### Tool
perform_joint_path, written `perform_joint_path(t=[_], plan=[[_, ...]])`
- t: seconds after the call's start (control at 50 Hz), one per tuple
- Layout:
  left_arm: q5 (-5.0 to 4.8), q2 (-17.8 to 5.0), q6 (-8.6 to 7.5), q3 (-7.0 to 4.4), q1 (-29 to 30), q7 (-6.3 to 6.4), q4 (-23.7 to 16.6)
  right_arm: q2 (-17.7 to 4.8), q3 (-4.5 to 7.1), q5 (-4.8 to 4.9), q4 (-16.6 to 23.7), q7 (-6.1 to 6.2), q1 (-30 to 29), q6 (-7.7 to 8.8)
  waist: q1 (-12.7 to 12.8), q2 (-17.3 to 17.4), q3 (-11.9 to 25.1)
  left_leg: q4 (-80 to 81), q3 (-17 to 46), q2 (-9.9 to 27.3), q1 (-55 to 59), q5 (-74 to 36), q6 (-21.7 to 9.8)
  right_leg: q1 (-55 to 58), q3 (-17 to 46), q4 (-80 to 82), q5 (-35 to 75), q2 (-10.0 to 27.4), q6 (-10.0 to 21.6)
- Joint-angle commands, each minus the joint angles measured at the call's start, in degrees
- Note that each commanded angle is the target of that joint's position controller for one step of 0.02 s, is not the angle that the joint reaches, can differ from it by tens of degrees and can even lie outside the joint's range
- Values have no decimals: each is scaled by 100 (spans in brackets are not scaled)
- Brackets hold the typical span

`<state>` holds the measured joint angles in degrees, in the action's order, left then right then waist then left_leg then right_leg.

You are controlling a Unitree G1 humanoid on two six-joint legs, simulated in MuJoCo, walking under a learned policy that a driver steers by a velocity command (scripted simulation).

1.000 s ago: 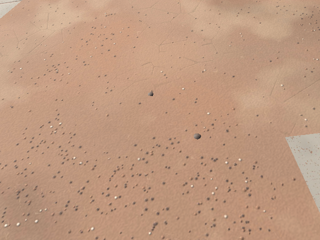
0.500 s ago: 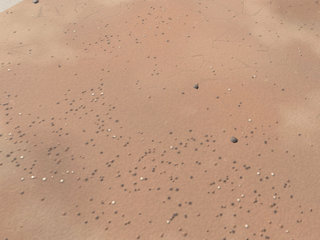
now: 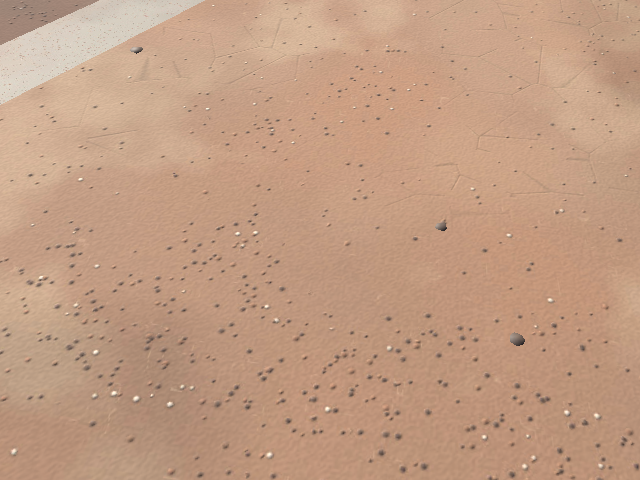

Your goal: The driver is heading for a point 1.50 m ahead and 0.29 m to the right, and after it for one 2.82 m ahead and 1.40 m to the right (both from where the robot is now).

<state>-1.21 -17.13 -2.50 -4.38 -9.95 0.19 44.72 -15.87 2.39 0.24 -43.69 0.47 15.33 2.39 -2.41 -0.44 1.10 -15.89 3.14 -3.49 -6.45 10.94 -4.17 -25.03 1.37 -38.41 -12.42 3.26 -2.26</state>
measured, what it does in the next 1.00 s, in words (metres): walks ahead, turning right: right foot, then left foot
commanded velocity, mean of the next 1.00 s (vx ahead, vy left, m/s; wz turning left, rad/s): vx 0.46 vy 0.00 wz -0.28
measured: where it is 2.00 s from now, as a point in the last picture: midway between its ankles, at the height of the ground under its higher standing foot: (416, 266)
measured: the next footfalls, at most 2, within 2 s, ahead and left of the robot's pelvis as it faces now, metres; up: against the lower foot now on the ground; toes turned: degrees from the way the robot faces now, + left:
right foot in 0.22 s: +0.17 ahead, -0.18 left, +0.00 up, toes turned -8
left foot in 0.70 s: +0.54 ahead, -0.07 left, +0.00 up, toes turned -19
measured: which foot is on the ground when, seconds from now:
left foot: down 0.00-0.22, up 0.24-0.68, down 0.70-1.00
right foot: up 0.00-0.20, down 0.22-0.72, up 0.74-1.00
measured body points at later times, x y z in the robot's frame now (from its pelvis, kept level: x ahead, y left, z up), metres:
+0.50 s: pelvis +0.21 -0.11 +0.00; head +0.24 -0.14 +0.44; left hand +0.31 +0.16 -0.11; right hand +0.34 -0.41 -0.10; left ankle +0.41 +0.03 -0.69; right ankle +0.13 -0.17 -0.75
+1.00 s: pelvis +0.50 -0.16 -0.01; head +0.53 -0.17 +0.44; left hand +0.76 +0.02 -0.10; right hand +0.44 -0.43 -0.13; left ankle +0.51 -0.06 -0.75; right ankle +0.58 -0.36 -0.69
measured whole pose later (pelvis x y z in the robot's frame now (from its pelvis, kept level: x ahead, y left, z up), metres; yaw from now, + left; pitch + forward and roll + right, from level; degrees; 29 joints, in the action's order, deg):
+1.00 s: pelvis +0.50 -0.16 -0.01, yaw -19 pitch +1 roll +2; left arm 0.0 -16.7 -3.8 -1.8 -9.0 -0.2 39.9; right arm -15.8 2.9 0.5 -46.9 -1.2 19.8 5.2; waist -3.7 -2.5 -2.0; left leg -14.3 -1.4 -4.5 -5.2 10.2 -2.8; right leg -37.7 3.0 -46.4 -6.4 6.6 -0.7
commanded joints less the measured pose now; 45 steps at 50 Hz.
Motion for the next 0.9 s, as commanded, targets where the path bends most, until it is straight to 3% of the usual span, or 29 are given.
perform_joint_path(t=[0.02, 0.14, 0.18, 0.2, 0.22, 0.24, 0.26, 0.28, 0.3, 0.32, 0.34, 0.4, 0.48, 0.54, 0.62, 0.66, 0.68, 0.7, 0.72, 0.74, 0.76, 0.78, 0.8, 0.82, 0.84, 0.9], plan=[[-37, -398, -182, -17, 779, -70, -571, -1106, 324, 17, 179, -7, 135, 122, -287, 612, -384, 879, 1377, 1787, 484, 1191, -880, -951, -9, 232, 26, 123, 141], [-73, -440, -206, 66, 833, -219, -728, -1195, 387, 71, 19, -84, 210, 110, -202, 529, -439, 653, 701, 1883, 526, 397, -751, -466, -215, 596, 10, 27, 521], [-36, -514, -184, 20, 341, -231, -607, -1220, 391, 112, 51, -87, 22, 84, 153, 455, -223, 18, 247, 1690, 118, -624, -536, 579, -528, 898, 234, -249, 691], [-50, -716, -162, -94, -282, -197, -440, -1113, 347, 82, 66, -72, -2, 93, 456, 345, 113, -809, -95, 1455, -217, -1548, -344, 1517, -559, 982, 226, -419, 823], [-84, -1145, -140, -270, -1233, -134, -261, -857, 242, -22, 192, -47, -104, 129, 870, -220, 637, -2497, -638, 1036, -1022, -1555, 29, 2781, 434, 1212, -79, 166, 1138], [-62, -1871, -139, -404, -1664, -123, -262, -398, 79, -171, 585, -54, -33, 271, 761, -1735, 935, -4562, -785, 4, -3325, 1359, 526, 4214, 3492, 1984, -896, 1528, 2128], [-59, -1342, -178, -258, -1663, -148, -312, -810, 148, 4, 535, -97, -171, 437, 899, -1180, 952, -5380, 120, 158, -4153, 1998, 484, 4365, 4233, 2470, -1732, 1717, 2309], [2, -1071, -203, -172, -1352, -149, -406, -1055, 202, 171, 596, -164, -353, 536, 803, -926, 369, -5495, 190, 467, -4516, 1541, 348, 4007, 3614, 2494, -1532, 1575, 2132], [38, -909, -208, -127, -1124, -152, -499, -1029, 185, 128, 566, -171, -432, 578, 696, -486, 143, -5254, 154, 677, -4328, 1088, 297, 3544, 3013, 2468, -1008, 1311, 1959], [50, -809, -190, -86, -906, -152, -580, -1010, 198, -20, 571, -162, -517, 593, 569, -190, -71, -4829, 140, 799, -4129, 760, 331, 3072, 2635, 2535, -403, 1120, 1862], [92, -750, -185, -46, -757, -135, -655, -988, 220, -112, 596, -158, -519, 569, 415, -210, -131, -4528, 158, 876, -3790, 499, 376, 2679, 2358, 2637, 150, 972, 1815], [41, -877, -176, -85, -682, -48, -708, -799, 195, -134, 657, -166, -558, 456, 260, -315, -195, -3813, -33, 754, -3406, 75, 645, 2081, 1765, 2762, 1429, 694, 1805], [4, -932, -154, -112, -955, 75, -553, -442, 60, -99, 854, -180, -1352, 431, 495, -403, -327, -2059, -213, 452, -2696, -1412, 780, 1443, 1062, 2728, 1723, 218, 1435], [-23, -878, -157, -93, -1388, 96, -337, -397, 29, -24, 983, -260, -1885, 482, 735, -412, -419, -1451, -190, 369, -2365, -2116, 657, 1533, 1203, 2761, 1405, 382, 1340], [-7, -880, -76, -113, -1551, 127, -153, -604, 109, -2, 1065, -302, -2004, 515, 648, -514, -474, -1073, -66, 395, -2556, -1536, 330, 2543, 1462, 2291, 2017, 782, 1225], [16, -959, -13, -141, -1490, 134, -151, -788, 207, -14, 990, -274, -1575, 517, 407, -638, -171, -1075, -300, 193, -1956, -886, 102, 2853, 1411, 1631, 3694, 751, 1126], [46, -923, 22, -111, -1400, 126, -180, -956, 304, -12, 841, -238, -914, 518, 36, -635, 330, -963, -442, 145, -999, -1049, -105, 2770, 1220, 803, 4511, 534, 1011], [116, -769, 36, -26, -1254, 115, -322, -1146, 362, -87, 698, -201, 59, 509, -421, -507, 1156, -1317, 143, 782, 708, -1288, -480, 1897, 1128, -523, 3885, 306, 868], [68, -200, -33, 147, -2085, 63, -333, -1604, 506, -150, 507, -186, 836, 461, -267, 988, 2201, -1260, 2674, 2248, 3149, -438, -1506, -347, 729, -2912, 946, -651, 396], [-5, -363, -105, 166, -2168, 39, -246, -1144, 402, 14, 353, -246, 1011, 437, -310, 1456, 2397, -431, 4099, 2635, 3341, 506, -1620, -1205, 1020, -3652, -2005, -862, 372], [-125, -844, -141, 35, -1434, 15, -374, -824, 303, 87, 402, -208, 592, 407, -373, 897, 1266, -238, 3367, 2417, 2471, 1112, -1307, -1675, 997, -3955, -1727, -477, 405], [-110, -875, -173, 44, -902, 13, -536, -728, 257, 44, 452, -180, 179, 365, -259, 393, 585, -56, 2666, 2192, 1525, 903, -1110, -1661, 729, -3722, -1242, -192, 428], [13, -783, -199, 42, -521, 9, -618, -611, 201, -11, 433, -187, -81, 336, -109, 73, -6, 193, 2115, 1892, 669, 347, -981, -1566, 527, -3288, -942, 7, 423], [45, -711, -195, 26, -628, -1, -622, -589, 177, -84, 442, -178, -211, 357, 117, 322, -100, 337, 1866, 1790, 216, -111, -992, -1292, 519, -3027, -710, 186, 396], [42, -600, -171, 50, -780, -13, -561, -561, 171, -89, 429, -184, -275, 371, 227, 414, -119, 485, 1681, 1671, -72, -391, -1016, -1059, 483, -2860, -640, 269, 351], [89, -322, -115, 142, -698, -6, -596, -707, 212, 5, 290, -178, -241, 433, 323, 453, -232, 789, 1044, 1578, -463, -1048, -1107, -1061, 281, -2085, -385, 400, 188]])
Velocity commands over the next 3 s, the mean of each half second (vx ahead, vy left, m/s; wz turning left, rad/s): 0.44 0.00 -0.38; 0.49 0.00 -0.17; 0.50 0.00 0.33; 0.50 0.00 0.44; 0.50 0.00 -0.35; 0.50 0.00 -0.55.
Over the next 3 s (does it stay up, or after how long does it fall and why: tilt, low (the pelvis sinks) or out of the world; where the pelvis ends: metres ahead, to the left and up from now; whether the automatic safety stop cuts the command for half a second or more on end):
stays up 1.60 -0.28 -0.01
